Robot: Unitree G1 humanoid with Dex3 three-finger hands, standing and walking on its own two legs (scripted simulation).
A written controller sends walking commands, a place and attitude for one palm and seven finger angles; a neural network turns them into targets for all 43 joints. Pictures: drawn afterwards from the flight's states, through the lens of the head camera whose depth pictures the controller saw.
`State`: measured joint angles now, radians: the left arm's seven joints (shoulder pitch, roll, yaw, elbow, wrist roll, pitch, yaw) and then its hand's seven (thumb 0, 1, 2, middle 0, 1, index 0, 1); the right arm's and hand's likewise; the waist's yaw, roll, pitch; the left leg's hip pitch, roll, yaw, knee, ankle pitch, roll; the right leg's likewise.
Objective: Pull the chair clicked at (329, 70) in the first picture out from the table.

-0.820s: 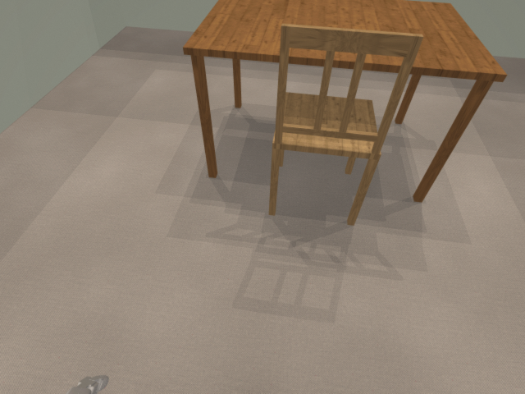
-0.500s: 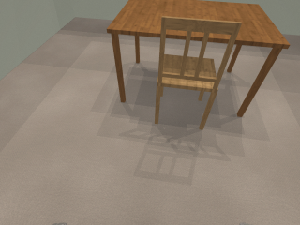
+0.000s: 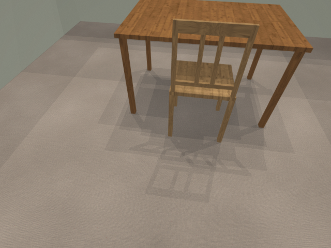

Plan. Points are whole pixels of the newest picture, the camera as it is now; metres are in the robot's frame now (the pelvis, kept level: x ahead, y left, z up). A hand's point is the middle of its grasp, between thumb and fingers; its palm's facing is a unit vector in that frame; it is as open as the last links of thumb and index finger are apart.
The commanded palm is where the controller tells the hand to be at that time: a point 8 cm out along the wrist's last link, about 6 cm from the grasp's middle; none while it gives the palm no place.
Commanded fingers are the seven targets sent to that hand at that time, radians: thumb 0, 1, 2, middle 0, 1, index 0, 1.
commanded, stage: look at it before walking up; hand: left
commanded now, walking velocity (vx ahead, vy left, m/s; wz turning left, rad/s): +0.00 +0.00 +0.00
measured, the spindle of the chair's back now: (199, 60) +1.07 -0.13 -0.09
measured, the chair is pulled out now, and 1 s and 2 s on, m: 0.00 0.00 0.00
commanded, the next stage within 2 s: walk to a spot facing it in 0.62 s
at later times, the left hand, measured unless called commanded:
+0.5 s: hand out of the picture +0.07 +0.24 -0.16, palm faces -0.04 -0.94 -0.33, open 7.4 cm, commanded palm none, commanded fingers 0.00 0.90 0.90 -0.20 -0.30 -0.20 -0.30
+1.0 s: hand out of the picture +0.07 +0.22 -0.17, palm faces -0.11 -0.95 -0.30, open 7.4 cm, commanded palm none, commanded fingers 0.00 0.90 0.90 -0.20 -0.30 -0.20 -0.30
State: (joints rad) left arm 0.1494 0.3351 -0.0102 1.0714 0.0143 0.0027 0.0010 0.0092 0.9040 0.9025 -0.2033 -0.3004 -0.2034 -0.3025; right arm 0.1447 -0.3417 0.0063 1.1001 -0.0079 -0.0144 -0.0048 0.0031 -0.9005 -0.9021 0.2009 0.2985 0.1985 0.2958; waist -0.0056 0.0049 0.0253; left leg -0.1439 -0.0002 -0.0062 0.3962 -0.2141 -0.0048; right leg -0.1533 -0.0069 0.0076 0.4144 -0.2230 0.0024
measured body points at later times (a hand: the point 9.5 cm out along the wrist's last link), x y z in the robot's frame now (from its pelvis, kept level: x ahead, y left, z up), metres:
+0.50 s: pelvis +0.00 +0.00 +0.00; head +0.00 +0.00 +0.45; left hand +0.07 +0.29 -0.13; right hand +0.07 -0.30 -0.13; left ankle +0.00 +0.12 -0.74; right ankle +0.00 -0.12 -0.74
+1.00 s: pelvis +0.00 +0.00 -0.01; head +0.02 +0.00 +0.44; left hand +0.08 +0.27 -0.15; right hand +0.06 -0.28 -0.15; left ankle +0.00 +0.12 -0.74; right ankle +0.00 -0.12 -0.74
